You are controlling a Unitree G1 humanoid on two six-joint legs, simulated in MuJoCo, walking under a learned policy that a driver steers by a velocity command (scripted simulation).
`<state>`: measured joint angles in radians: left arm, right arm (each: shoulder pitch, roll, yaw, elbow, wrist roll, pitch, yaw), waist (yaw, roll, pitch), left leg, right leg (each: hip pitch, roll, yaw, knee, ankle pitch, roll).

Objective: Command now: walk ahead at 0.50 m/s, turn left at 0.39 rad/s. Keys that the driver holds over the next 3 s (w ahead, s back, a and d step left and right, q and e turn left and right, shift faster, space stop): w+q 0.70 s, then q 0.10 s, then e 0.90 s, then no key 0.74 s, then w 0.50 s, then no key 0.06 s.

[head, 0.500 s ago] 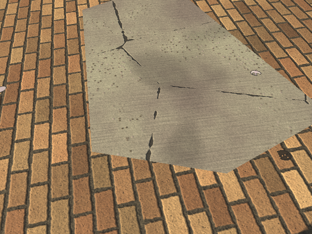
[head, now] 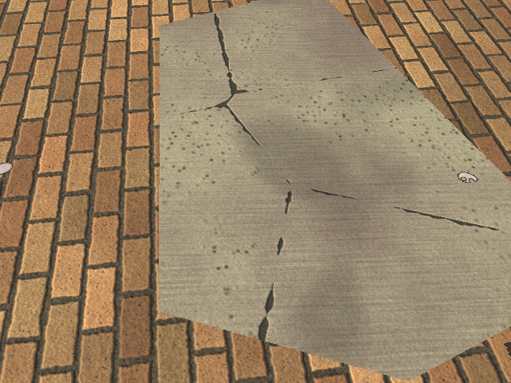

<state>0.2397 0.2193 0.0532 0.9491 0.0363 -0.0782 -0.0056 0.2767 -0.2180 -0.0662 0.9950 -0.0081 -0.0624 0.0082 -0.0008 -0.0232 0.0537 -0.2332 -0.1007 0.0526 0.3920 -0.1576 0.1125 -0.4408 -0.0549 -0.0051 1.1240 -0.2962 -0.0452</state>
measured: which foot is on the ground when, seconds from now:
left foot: down 0.00-0.38, up 0.40-0.86, down 0.88-1.00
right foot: up 0.00-0.36, down 0.38-0.90, up 0.92-1.00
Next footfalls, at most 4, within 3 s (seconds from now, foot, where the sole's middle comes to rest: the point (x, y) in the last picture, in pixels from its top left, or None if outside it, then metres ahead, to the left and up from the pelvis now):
0.38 right None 0.38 -0.11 -0.78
0.88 left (190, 363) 0.53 0.18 -0.78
1.42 right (273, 363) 0.53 -0.03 -0.78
1.94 left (197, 368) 0.52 0.17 -0.78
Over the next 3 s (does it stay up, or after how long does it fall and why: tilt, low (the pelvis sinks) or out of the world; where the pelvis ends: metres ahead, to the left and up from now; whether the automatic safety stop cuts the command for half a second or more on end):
stays up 0.61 0.10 0.01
